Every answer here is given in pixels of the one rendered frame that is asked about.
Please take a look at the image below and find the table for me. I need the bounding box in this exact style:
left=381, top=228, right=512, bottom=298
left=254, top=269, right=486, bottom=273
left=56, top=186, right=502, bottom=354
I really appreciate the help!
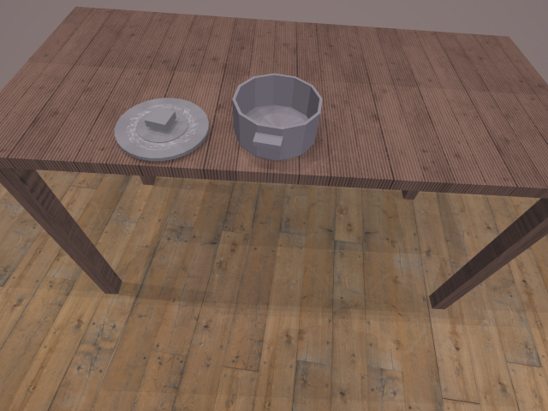
left=0, top=7, right=548, bottom=309

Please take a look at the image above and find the lid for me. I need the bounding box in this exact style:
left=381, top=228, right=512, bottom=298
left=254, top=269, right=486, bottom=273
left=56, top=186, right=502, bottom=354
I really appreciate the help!
left=115, top=98, right=209, bottom=161

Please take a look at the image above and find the pot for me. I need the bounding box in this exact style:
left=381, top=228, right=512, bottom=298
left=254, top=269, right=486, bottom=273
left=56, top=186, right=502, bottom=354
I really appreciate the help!
left=232, top=74, right=323, bottom=160

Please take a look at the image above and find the knob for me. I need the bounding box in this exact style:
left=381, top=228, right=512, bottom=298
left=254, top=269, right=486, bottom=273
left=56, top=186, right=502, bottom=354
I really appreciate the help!
left=145, top=107, right=176, bottom=131

